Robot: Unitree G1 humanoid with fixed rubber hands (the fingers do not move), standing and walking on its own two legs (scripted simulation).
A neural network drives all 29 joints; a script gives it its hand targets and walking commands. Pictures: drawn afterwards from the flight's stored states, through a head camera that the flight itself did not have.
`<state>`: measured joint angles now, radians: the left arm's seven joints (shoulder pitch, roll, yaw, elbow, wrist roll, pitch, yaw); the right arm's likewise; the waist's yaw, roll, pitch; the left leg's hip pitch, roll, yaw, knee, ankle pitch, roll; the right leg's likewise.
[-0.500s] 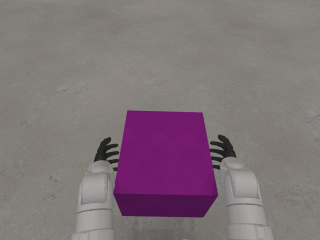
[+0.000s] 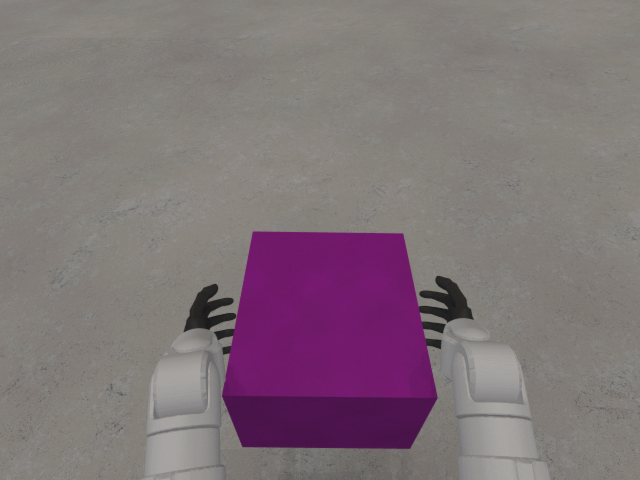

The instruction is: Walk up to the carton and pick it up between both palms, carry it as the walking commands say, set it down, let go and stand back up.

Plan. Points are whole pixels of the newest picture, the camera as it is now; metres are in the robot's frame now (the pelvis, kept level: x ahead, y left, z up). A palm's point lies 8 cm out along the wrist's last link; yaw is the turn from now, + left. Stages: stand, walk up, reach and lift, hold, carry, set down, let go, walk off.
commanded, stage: carry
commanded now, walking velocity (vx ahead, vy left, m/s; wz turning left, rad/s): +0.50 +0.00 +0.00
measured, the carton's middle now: (327, 334) +0.34 +0.01 -0.04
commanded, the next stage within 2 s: none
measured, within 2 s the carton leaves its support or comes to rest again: neither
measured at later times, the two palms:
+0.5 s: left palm (245, 217) +0.50 +0.13 +0.07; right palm (444, 217) +0.48 -0.19 +0.05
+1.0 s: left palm (271, 150) +0.70 +0.10 +0.06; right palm (431, 144) +0.70 -0.21 +0.04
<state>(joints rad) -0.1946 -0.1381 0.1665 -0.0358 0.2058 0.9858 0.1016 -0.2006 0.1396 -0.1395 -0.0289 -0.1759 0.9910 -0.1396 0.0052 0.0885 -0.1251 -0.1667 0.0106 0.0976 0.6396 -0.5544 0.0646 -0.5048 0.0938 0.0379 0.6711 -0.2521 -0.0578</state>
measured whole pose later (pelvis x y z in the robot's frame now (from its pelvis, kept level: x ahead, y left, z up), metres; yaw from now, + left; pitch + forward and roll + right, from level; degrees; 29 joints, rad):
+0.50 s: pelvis +0.21 -0.02 +0.01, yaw -1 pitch +7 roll -1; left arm -0.17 -0.14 0.16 -0.07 0.19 0.93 0.10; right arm -0.16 0.13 -0.11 -0.08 -0.18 0.93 -0.12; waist -0.01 0.08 -0.12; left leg -0.14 0.02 0.11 0.52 -0.48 0.04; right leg -0.50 0.04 -0.03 0.60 -0.31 -0.06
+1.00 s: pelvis +0.42 -0.06 +0.01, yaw -1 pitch +7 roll +0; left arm -0.17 -0.13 0.16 -0.10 0.18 0.96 0.11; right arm -0.17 0.14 -0.12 -0.08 -0.18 0.93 -0.11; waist 0.00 0.04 -0.07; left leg -0.28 0.02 0.11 0.66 -0.40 0.04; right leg -0.33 0.04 -0.04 0.60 -0.36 -0.07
